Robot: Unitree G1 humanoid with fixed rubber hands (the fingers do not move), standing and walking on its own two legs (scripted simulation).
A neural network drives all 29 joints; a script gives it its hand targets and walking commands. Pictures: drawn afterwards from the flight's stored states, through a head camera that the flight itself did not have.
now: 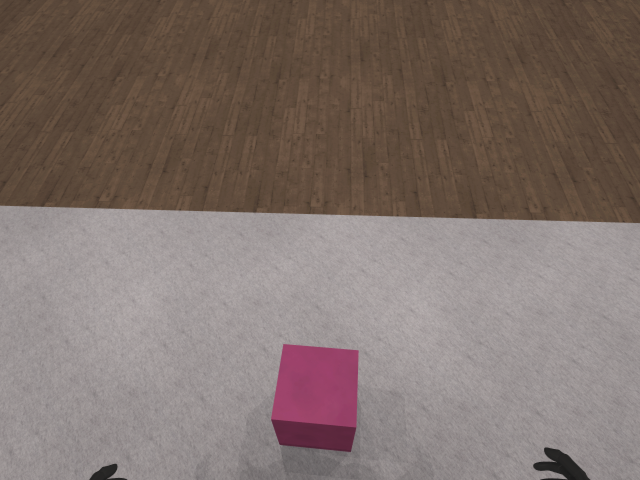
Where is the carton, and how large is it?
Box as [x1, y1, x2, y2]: [271, 344, 358, 451]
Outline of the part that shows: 283,344 271,420 279,443 286,445 350,451 356,424 358,350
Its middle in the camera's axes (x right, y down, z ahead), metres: -0.01 +0.45 +1.10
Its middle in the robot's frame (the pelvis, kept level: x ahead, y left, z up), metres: +0.43 +0.02 -0.66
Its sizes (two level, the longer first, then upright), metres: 0.210 0.200 0.250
